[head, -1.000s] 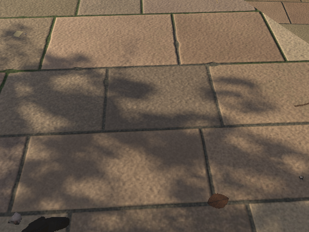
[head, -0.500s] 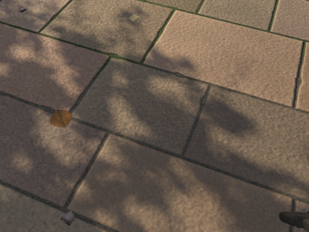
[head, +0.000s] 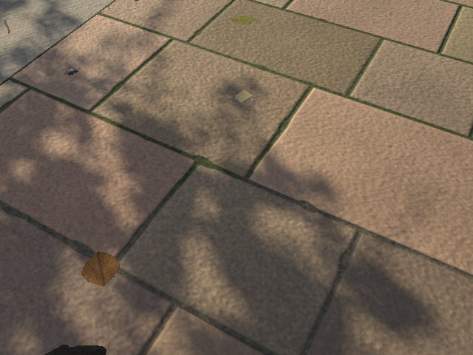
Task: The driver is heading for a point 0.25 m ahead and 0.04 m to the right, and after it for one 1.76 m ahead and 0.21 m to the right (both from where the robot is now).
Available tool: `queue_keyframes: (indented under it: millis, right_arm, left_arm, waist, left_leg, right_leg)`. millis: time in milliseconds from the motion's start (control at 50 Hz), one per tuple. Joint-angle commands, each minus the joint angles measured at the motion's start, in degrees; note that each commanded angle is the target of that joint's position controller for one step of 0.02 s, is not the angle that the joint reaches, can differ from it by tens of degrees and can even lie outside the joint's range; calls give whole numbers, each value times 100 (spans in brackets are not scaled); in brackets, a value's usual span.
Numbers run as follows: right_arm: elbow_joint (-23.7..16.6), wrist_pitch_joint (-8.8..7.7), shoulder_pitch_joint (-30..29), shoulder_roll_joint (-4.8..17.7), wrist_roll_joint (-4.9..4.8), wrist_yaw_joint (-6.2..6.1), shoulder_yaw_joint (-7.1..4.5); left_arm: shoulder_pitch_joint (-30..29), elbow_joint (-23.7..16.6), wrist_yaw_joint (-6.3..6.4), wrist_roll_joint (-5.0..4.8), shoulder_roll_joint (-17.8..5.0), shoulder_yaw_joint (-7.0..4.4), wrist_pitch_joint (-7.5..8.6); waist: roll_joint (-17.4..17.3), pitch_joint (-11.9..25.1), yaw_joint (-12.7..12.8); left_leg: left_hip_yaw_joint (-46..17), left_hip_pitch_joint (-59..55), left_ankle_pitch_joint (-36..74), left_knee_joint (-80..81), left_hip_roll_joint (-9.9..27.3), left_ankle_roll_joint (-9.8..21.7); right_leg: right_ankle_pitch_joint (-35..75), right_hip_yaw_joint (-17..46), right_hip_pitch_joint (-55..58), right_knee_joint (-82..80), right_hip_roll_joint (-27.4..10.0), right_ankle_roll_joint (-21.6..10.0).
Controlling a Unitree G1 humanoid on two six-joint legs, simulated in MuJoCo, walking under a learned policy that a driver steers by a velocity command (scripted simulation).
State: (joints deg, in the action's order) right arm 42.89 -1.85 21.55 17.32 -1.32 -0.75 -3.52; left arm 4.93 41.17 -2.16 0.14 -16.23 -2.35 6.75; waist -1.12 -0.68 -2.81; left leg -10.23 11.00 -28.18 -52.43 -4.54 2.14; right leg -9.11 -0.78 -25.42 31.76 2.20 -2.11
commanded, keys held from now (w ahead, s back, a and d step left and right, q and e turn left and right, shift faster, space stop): w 0.52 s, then no key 0.34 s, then w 0.14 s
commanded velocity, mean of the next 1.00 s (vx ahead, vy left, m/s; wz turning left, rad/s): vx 0.38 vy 0.00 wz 0.05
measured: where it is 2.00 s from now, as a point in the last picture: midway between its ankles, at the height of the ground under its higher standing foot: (210, 218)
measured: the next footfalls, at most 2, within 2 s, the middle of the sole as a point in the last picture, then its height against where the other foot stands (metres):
left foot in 0.44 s outside the picture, level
right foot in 0.88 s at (264, 312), level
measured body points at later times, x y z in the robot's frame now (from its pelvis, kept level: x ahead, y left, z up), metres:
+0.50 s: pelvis +0.28 +0.04 +0.00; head +0.32 +0.05 +0.45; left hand +0.26 +0.32 -0.13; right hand +0.52 -0.19 -0.06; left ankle +0.38 +0.14 -0.72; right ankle +0.11 -0.10 -0.68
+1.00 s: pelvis +0.48 +0.03 +0.01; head +0.50 +0.02 +0.46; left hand +0.62 +0.29 -0.09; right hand +0.56 -0.24 -0.12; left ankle +0.39 +0.14 -0.68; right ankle +0.56 -0.07 -0.72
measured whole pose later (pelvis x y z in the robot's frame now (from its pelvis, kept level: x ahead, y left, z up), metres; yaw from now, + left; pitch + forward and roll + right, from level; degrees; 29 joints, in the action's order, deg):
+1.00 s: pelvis +0.48 +0.03 +0.01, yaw +2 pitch +2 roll +1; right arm 50.3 -1.9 13.6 16.2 -0.7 -0.1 -2.1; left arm 8.1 45.4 0.0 0.0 -14.7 -1.9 1.8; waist -0.8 -0.2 -0.8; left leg 0.6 17.2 -30.6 -49.2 -1.8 1.3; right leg -8.9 -0.3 -22.9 29.7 0.1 -2.5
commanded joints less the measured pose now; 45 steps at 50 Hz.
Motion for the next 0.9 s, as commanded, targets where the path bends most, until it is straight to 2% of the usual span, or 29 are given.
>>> queue_keyframes:
  millis: [20,40,60,80,120,160,220,260,300,380,400,420,440,460,480,500,520,540,560,580,620,640,680,720,800,840,860,880,900]
  right_arm:
    - [-604,-165,-362,825,-59,-5,-118]
    - [-698,-187,-685,748,31,10,-103]
    - [-698,-196,-716,672,92,26,-119]
    - [-653,-192,-609,554,83,46,-103]
    - [-596,-173,-519,351,78,61,-55]
    - [-714,-184,-852,242,122,60,3]
    - [-810,-245,-1399,114,121,108,70]
    - [-876,-282,-1777,78,86,157,93]
    - [-963,-308,-2099,98,45,209,92]
    - [-1092,-350,-2346,254,27,314,40]
    - [-1045,-356,-2144,353,40,316,-4]
    - [-904,-357,-1638,499,67,298,-89]
    - [-653,-344,-796,771,92,246,-225]
    - [-477,-303,270,1212,159,172,-339]
    - [-365,-279,353,1484,136,213,-375]
    - [-406,-269,282,898,64,217,-232]
    - [-421,-278,-99,747,58,204,-163]
    - [-465,-284,-509,682,116,207,-124]
    - [-483,-293,-806,542,168,227,-86]
    - [-478,-318,-947,466,224,233,-62]
    - [-362,-382,-1064,422,195,238,-55]
    - [-296,-396,-1111,483,192,218,-69]
    - [-179,-357,-1175,607,184,153,-97]
    - [-51,-297,-1051,664,195,108,-102]
    - [274,-194,-793,725,147,81,-86]
    - [377,-132,-865,724,98,64,-81]
    - [415,-103,-926,658,63,51,-56]
    - [498,-101,-678,549,99,45,-26]
    - [544,-139,-242,408,246,51,24]
  left_arm:
    - [1329,36,36,-72,-822,-273,-69]
    - [1071,29,44,-9,-714,-219,-101]
    - [923,24,60,40,-591,-171,-93]
    - [866,30,69,65,-539,-147,-85]
    - [930,101,80,0,-581,-154,-55]
    - [1035,186,109,-47,-771,-204,-47]
    - [1196,294,142,-85,-898,-230,-101]
    - [1406,398,155,-120,-948,-232,-138]
    - [1663,524,161,-141,-981,-234,-183]
    - [1837,692,203,-162,-1082,-270,-322]
    - [1786,698,219,-161,-1142,-288,-351]
    - [1681,687,237,-170,-1171,-290,-378]
    - [1666,650,252,-133,-1051,-236,-390]
    - [1679,465,269,45,-720,-94,-366]
    - [2398,411,221,-22,-127,77,-251]
    - [1952,461,182,-142,-786,-67,-156]
    - [1406,280,149,-243,-979,-136,-92]
    - [1144,250,176,-198,-898,-125,-77]
    - [1059,252,193,-85,-854,-148,-104]
    - [1232,292,191,-56,-771,-149,-164]
    - [1477,386,217,-39,-509,-103,-302]
    - [1428,368,236,-18,-446,-87,-350]
    - [1135,278,247,34,-316,-26,-389]
    - [774,230,217,35,-280,6,-378]
    - [296,113,168,25,-449,-41,-367]
    - [278,97,149,72,-546,-84,-349]
    - [465,173,149,101,-576,-113,-336]
    - [574,221,187,121,-755,-169,-341]
    - [595,167,240,113,-1080,-238,-383]
  waist:
    - [634,593,781]
    - [433,122,654]
    - [498,5,492]
    - [622,-1,384]
    - [704,54,317]
    - [593,-29,374]
    - [516,-83,551]
    - [497,-140,697]
    - [496,-209,809]
    - [563,-261,700]
    - [606,-130,542]
    - [599,183,213]
    - [500,758,-180]
    - [-245,1682,-534]
    - [-1733,2293,-95]
    - [-1016,1871,-342]
    - [-748,1057,-286]
    - [-301,605,-101]
    - [-168,318,82]
    - [-287,348,293]
    - [-303,412,503]
    - [-298,376,549]
    - [-330,337,525]
    - [-345,399,354]
    - [-321,422,191]
    - [-297,412,278]
    - [-229,460,416]
    - [-28,584,388]
    - [481,878,141]
  left_leg:
    - [127,3339,249,-2204,465,-45]
    - [302,3264,582,-1852,663,-46]
    - [330,3011,864,-1469,872,-46]
    - [384,2733,1018,-1252,956,-65]
    - [540,2596,1130,-861,1014,-134]
    - [641,2749,1503,-217,1072,-235]
    - [780,2562,2505,934,1016,-287]
    - [898,2291,3031,1552,888,-302]
    - [936,2195,3234,1877,805,-275]
    - [923,2135,2659,2335,695,-19]
    - [999,1783,2474,2418,601,72]
    - [1153,1004,2482,2592,454,211]
    - [1124,-293,2596,2571,505,401]
    - [-202,-2053,2822,2315,1680,798]
    - [-2771,-3505,1453,3000,2710,1649]
    - [-2858,-3208,670,3364,2537,1460]
    - [-2037,-2484,928,3500,2344,1260]
    - [-1440,-1688,2166,3595,2139,1184]
    - [-923,-1082,3449,3661,1950,1161]
    - [-554,-696,4416,3697,1840,1150]
    - [-11,-214,5538,3795,1724,1212]
    - [214,-40,5822,3839,1673,1224]
    - [615,148,5962,3857,1516,1147]
    - [849,147,5777,3857,1360,1018]
    - [681,-288,5218,3629,1532,922]
    - [560,-422,4886,3254,1569,814]
    - [564,-394,4545,2963,1449,672]
    - [609,-293,3935,2687,1202,463]
    - [809,169,2587,2213,808,229]
  right_leg:
    - [-2000,3440,3343,-1639,-2129,-1142]
    - [-1386,2861,2606,-1794,-1890,-1109]
    - [-886,2476,2194,-1908,-1690,-1047]
    - [-487,2189,1951,-2022,-1526,-1006]
    - [181,1765,1792,-2177,-1435,-1086]
    - [741,1453,1779,-2325,-1456,-1166]
    - [1110,922,1794,-2387,-1272,-1018]
    - [1168,697,1792,-2364,-1205,-932]
    - [1156,704,1976,-2311,-1317,-907]
    - [1695,796,2695,-1915,-1643,-751]
    - [2323,747,2788,-1637,-1640,-687]
    - [3205,566,2733,-1037,-1503,-579]
    - [3403,343,2316,-13,-1225,-415]
    - [1639,99,1103,1838,-864,-201]
    - [-2259,268,-963,3526,89,73]
    - [-2393,793,-1614,4044,-224,26]
    - [-1848,651,-1883,4016,-475,-25]
    - [-1385,493,-1659,3794,-678,46]
    - [-1176,444,-1411,3517,-790,145]
    - [-1088,477,-982,3377,-880,229]
    - [-1019,379,-500,2989,-845,409]
    - [-860,330,-424,2697,-808,478]
    - [-269,253,-266,1871,-781,523]
    - [543,167,24,1065,-660,478]
    - [931,277,230,280,-516,329]
    - [795,268,408,-95,-457,171]
    - [1145,208,789,-524,-400,69]
    - [2142,342,1310,-733,-555,-63]
    - [3194,815,2134,-425,-1094,-331]
Keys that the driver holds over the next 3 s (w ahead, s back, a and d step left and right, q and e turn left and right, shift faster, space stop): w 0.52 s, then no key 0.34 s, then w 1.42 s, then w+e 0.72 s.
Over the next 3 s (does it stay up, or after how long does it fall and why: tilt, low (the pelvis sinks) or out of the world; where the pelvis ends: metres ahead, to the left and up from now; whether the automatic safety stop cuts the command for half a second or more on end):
stays up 1.47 0.02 0.01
